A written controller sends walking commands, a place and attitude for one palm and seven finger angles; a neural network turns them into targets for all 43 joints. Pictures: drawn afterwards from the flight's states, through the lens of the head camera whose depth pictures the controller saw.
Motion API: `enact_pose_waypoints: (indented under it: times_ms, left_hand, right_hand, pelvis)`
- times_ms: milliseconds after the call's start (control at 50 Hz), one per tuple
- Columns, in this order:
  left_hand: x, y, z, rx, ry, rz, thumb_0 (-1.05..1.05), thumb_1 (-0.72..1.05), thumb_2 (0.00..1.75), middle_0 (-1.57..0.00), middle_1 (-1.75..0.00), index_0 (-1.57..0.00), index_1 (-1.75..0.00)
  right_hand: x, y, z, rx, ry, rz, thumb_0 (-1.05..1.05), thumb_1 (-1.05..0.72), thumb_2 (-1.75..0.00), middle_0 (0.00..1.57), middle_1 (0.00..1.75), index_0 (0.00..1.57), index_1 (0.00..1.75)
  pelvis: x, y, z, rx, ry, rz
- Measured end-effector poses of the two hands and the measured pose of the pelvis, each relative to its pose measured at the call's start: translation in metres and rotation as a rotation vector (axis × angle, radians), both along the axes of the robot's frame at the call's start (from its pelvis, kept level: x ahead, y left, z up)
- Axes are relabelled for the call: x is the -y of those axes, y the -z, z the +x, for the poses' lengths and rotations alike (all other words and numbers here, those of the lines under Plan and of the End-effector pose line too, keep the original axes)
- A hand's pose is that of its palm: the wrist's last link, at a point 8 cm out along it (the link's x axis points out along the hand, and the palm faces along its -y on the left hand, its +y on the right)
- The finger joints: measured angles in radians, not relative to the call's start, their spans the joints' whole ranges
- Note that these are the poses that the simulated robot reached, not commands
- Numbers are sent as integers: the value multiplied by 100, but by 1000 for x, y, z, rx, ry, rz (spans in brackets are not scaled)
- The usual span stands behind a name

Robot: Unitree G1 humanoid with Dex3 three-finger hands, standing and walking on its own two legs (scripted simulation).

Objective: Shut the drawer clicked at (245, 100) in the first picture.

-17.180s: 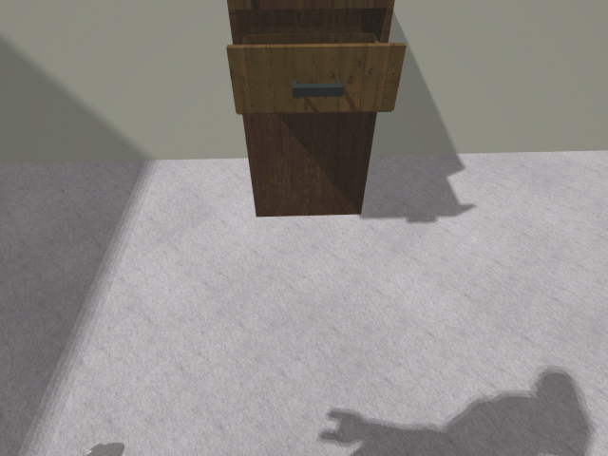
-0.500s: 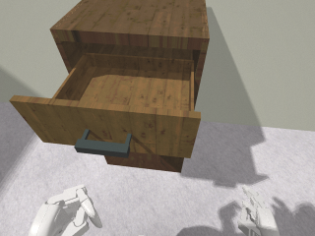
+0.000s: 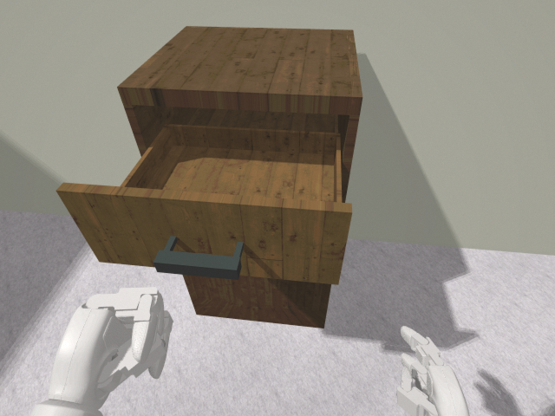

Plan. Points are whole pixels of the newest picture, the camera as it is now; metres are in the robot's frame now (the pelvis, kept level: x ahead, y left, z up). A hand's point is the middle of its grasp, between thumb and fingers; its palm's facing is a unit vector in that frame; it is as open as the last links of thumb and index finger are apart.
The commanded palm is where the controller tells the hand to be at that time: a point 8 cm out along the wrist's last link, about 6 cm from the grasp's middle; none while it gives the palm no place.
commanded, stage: raise the hand and make a fist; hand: left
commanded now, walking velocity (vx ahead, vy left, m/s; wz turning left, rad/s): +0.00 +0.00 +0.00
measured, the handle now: (202, 254) +0.35 +0.16 +0.06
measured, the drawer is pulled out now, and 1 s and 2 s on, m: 0.28 0.28 0.28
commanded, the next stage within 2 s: bring the fist close to the handle in 0.36 s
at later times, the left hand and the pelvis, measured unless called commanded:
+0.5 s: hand (179, 339) +0.17 +0.12 +0.14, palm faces +0.00 -0.99 -0.13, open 3.3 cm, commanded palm +0.13 +0.18 +0.15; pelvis +0.02 -0.05 +0.01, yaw +1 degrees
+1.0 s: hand (188, 326) +0.20 +0.13 +0.10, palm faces +0.00 -1.00 -0.07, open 3.3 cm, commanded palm +0.18 +0.18 +0.10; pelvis +0.02 -0.05 +0.01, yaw +1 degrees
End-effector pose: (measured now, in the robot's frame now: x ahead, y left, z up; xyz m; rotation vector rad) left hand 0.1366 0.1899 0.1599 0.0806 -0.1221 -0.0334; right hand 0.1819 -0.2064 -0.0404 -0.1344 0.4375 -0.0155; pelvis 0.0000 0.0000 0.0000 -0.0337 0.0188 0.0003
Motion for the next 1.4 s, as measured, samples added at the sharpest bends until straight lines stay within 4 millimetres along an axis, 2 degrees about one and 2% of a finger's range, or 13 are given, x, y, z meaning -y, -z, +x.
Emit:
enact_pose_waypoints:
  times_ms: [40, 120, 220, 380, 520, 600, 680, 780, 920, 1180, 1400]
  left_hand:
    - [4, -1, 3, -6, 8, -4, 1, 90, 90, -139, -159, -140, -160]
    - [10, 12, 8, -99, 19, 1, 1, 90, 90, -140, -160, -140, -160]
    - [7, 17, 6, -152, -18, 26, 2, 90, 90, -140, -160, -140, -160]
    - [7, 3, 5, -65, -68, 35, 2, 90, 90, -140, -160, -140, -160]
    - [12, 14, 14, -137, -44, 48, 1, 90, 90, -140, -160, -140, -160]
    - [6, 18, 20, -136, -70, 36, 2, 90, 90, -140, -160, -140, -160]
    - [2, 26, 25, -146, -91, 16, 1, 90, 90, -140, -160, -140, -160]
    - [9, 37, 30, -166, -48, 4, 2, 90, 90, -140, -160, -140, -160]
    - [6, 49, 39, -164, -40, -3, 2, 90, 90, -140, -160, -140, -160]
    - [10, 77, 68, -181, 6, -34, 2, 90, 90, -140, -160, -140, -160]
    - [14, 95, 86, -159, 15, -45, 2, 90, 90, -140, -160, -140, -160]
  right_hand:
    - [6, 2, -5, -15, 15, 0, 2, -90, -90, 20, 30, 20, 30]
    - [20, 5, -12, -44, 53, 1, 2, -90, -90, 20, 30, 20, 30]
    - [35, 3, -13, -41, 77, -7, 2, -90, -90, 20, 30, 20, 30]
    - [53, 3, 3, -1, 59, -10, 2, -90, -90, 20, 30, 20, 30]
    - [64, -2, 22, 27, 60, -4, 2, -90, -90, 20, 30, 20, 30]
    - [70, -3, 30, 31, 58, -10, 2, -90, -90, 20, 30, 20, 30]
    - [76, -2, 35, 21, 51, -24, 2, -90, -90, 20, 30, 20, 30]
    - [82, 0, 34, 9, 53, -41, 2, -90, -90, 20, 30, 20, 30]
    - [81, 8, 23, -44, 71, -57, 2, -90, -90, 20, 30, 20, 30]
    - [64, 28, -3, -154, 87, -62, 2, -90, -90, 20, 30, 20, 30]
    - [51, 39, -4, -195, 70, -76, 2, -90, -90, 20, 30, 20, 30]
  pelvis:
    - [2, -1, 0, 4, 1, 3]
    - [10, -5, 0, 8, 5, 12]
    - [21, -7, 4, 8, 5, 15]
    - [37, -8, 12, 8, -12, 13]
    - [51, -11, 21, 0, -14, 22]
    - [57, -12, 26, -10, -15, 26]
    - [60, -12, 29, -19, -16, 27]
    - [59, -12, 31, -30, -17, 30]
    - [55, -9, 27, -43, -16, 29]
    - [37, -2, 22, -90, -5, 22]
    - [23, 9, 22, -133, -3, 13]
